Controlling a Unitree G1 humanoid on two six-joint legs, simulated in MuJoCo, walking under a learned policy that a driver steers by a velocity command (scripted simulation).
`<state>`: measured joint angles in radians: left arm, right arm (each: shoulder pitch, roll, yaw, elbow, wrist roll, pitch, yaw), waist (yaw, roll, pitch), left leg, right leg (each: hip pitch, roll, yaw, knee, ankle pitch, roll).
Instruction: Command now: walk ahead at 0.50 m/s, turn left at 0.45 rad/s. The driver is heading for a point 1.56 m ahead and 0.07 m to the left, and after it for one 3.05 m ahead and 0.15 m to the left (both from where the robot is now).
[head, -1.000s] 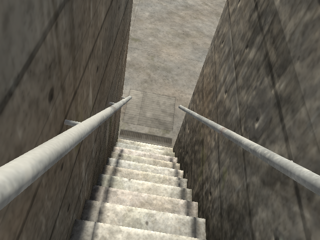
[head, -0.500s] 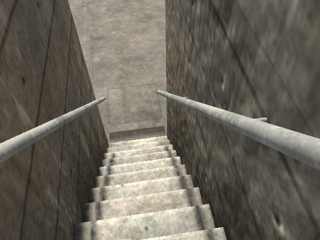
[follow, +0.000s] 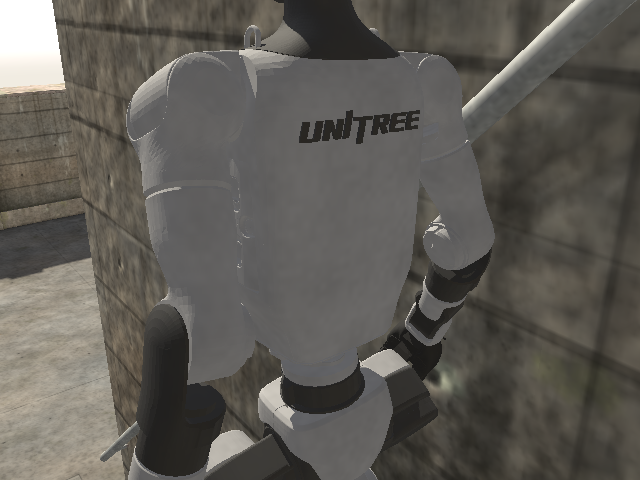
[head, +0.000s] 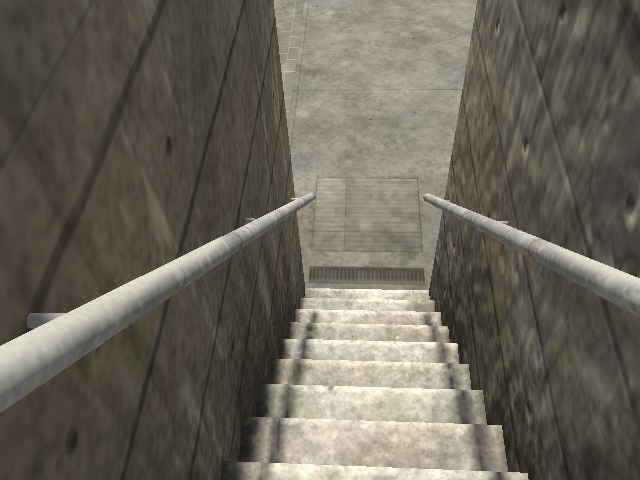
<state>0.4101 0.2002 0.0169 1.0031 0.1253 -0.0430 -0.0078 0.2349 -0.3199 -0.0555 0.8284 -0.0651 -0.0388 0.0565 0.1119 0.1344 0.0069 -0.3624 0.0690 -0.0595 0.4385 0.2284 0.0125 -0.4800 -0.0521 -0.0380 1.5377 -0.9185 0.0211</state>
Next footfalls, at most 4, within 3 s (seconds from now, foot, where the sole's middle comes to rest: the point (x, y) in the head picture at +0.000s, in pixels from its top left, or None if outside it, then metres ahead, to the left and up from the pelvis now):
0.58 right None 0.33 -0.03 -1.04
0.86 left None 0.36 0.25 -1.04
1.20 right None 0.37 -0.05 -1.04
1.66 left None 0.56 0.04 -1.25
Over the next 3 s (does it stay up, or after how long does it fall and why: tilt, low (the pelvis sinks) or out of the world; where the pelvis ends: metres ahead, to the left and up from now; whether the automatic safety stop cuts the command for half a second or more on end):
stays up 1.09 0.03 -1.05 its command is cut before an obstacle after 0.2 s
